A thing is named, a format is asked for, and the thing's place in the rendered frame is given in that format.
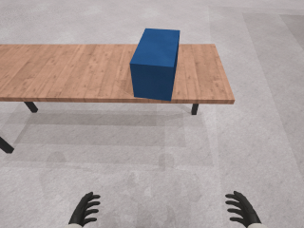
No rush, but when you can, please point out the left robot hand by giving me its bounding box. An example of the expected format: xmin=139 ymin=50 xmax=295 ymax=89
xmin=68 ymin=192 xmax=101 ymax=227

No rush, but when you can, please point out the right robot hand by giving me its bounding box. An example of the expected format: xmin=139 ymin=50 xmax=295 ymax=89
xmin=225 ymin=191 xmax=261 ymax=228

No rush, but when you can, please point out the carton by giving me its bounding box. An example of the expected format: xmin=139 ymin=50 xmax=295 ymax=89
xmin=129 ymin=28 xmax=181 ymax=102

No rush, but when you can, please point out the table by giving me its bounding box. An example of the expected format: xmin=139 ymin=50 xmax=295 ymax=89
xmin=0 ymin=44 xmax=236 ymax=154

